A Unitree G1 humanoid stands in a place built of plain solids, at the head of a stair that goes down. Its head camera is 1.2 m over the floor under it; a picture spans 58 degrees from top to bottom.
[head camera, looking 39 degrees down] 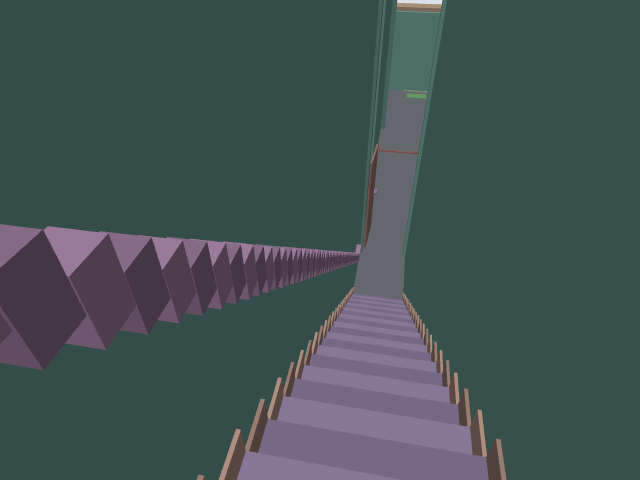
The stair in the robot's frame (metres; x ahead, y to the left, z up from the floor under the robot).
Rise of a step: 0.20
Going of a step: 0.24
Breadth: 0.97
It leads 10 degrees to the right of straight ahead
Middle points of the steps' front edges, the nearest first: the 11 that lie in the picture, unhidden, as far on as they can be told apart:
0.91 -0.23 -0.61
1.14 -0.27 -0.82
1.38 -0.31 -1.02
1.62 -0.36 -1.23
1.85 -0.40 -1.43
2.09 -0.44 -1.64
2.32 -0.48 -1.84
2.56 -0.53 -2.05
2.80 -0.57 -2.25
3.03 -0.61 -2.46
3.27 -0.65 -2.66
